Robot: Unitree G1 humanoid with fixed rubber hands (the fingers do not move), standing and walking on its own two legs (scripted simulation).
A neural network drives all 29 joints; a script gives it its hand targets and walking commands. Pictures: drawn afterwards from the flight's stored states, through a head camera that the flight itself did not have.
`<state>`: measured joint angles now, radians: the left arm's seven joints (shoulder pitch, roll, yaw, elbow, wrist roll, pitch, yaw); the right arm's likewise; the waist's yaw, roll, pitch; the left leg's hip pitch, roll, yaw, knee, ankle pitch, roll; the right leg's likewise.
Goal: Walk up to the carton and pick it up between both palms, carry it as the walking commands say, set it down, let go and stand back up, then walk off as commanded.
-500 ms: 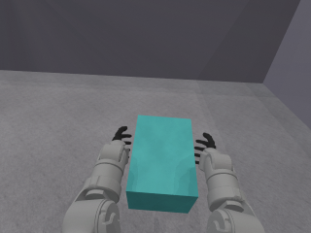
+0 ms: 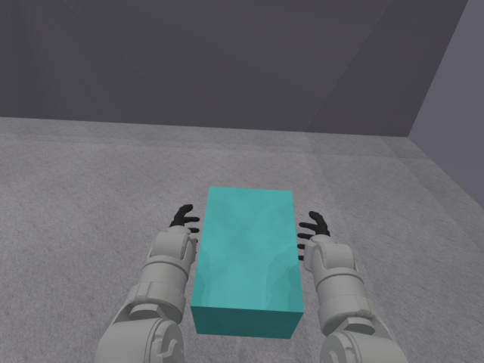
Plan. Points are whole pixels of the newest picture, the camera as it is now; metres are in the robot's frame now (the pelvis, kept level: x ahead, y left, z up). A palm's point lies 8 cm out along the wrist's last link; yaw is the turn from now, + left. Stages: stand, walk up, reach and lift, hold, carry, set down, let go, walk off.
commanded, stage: reach and lift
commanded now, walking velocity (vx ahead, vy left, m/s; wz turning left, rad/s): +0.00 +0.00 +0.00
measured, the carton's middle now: (247, 258) +0.36 -0.02 -0.01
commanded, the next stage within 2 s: hold in 0.42 s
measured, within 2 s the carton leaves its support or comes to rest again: neither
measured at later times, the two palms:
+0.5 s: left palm (179, 242) +0.32 +0.11 +0.09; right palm (325, 253) +0.30 -0.15 +0.08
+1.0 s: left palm (181, 245) +0.31 +0.11 +0.08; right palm (328, 257) +0.30 -0.15 +0.08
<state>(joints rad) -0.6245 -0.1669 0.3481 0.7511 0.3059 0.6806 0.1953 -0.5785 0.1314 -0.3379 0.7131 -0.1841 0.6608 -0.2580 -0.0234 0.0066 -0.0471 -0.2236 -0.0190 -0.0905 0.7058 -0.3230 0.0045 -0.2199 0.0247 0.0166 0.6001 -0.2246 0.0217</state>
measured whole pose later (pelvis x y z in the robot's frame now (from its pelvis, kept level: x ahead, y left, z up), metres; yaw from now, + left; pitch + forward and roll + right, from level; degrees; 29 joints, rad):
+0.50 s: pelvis -0.01 -0.01 +0.00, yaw +0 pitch -10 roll -2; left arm -0.61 -0.17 0.35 0.74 0.31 0.67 0.20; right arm -0.57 0.14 -0.34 0.71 -0.18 0.66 -0.26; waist -0.02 0.01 -0.05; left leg -0.21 -0.01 -0.09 0.71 -0.31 0.00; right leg -0.21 0.03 0.02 0.61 -0.22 0.02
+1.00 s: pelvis -0.01 -0.01 +0.00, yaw +0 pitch -10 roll -2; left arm -0.60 -0.17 0.35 0.74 0.31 0.69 0.20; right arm -0.55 0.14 -0.32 0.70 -0.18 0.68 -0.27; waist -0.02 0.01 -0.06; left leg -0.21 -0.01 -0.09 0.70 -0.31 -0.01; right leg -0.21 0.04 0.02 0.61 -0.22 0.01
